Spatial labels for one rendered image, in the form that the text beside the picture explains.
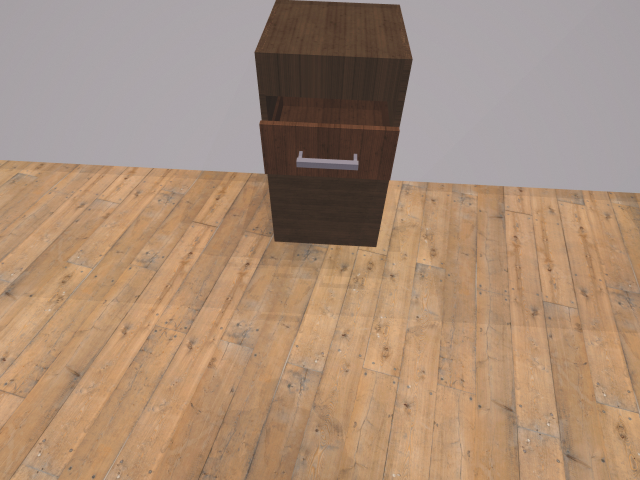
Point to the drawer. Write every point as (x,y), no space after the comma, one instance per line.
(329,129)

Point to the handle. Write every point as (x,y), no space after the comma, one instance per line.
(327,163)

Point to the cabinet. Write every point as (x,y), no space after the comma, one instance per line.
(331,50)

